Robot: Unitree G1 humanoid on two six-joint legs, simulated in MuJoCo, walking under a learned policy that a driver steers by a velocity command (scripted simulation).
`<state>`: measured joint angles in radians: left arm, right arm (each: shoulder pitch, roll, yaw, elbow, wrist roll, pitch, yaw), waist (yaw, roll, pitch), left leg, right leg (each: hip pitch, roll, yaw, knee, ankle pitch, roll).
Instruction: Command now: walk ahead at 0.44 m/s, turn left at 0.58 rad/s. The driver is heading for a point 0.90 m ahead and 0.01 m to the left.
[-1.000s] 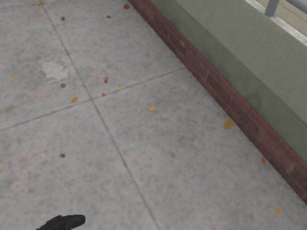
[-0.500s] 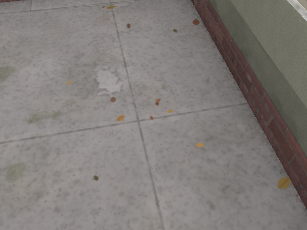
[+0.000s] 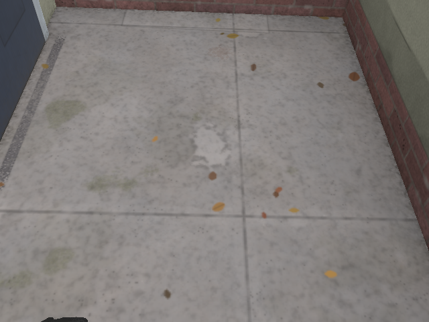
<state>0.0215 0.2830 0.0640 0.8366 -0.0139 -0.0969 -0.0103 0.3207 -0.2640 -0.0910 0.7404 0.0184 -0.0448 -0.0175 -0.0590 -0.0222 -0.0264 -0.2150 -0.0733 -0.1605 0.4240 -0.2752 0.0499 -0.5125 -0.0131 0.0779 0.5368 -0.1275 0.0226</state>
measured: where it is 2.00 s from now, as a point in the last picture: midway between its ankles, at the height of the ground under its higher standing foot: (171, 318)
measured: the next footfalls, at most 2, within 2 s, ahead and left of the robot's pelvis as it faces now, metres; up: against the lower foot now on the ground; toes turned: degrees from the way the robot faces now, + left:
right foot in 0.06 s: +0.15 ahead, -0.14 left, +0.00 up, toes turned +6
left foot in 0.54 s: +0.41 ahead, +0.18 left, +0.00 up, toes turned +16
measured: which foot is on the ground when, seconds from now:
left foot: down 0.00-0.06, up 0.08-0.52, down 0.54-1.00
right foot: up 0.00-0.04, down 0.06-0.54, up 0.56-1.00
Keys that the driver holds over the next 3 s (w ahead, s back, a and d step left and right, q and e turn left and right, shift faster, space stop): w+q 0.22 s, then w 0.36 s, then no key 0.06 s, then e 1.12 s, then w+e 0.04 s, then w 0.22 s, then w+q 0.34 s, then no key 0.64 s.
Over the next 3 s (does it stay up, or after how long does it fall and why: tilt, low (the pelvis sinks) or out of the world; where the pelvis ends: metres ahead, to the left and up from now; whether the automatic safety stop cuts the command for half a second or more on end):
stays up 0.87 -0.06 -0.01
